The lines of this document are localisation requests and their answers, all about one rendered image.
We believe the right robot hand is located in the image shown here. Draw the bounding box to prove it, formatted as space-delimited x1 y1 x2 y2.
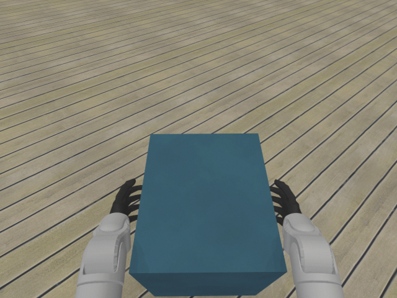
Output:
269 179 301 226

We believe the robot right forearm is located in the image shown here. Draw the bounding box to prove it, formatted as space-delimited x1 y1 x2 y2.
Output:
282 213 345 298

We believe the carton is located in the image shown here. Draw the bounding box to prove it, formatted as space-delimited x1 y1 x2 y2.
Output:
129 133 287 297

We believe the left robot hand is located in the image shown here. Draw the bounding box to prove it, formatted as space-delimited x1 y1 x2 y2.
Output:
110 178 142 223

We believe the robot left forearm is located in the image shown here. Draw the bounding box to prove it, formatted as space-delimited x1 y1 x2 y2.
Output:
74 212 131 298

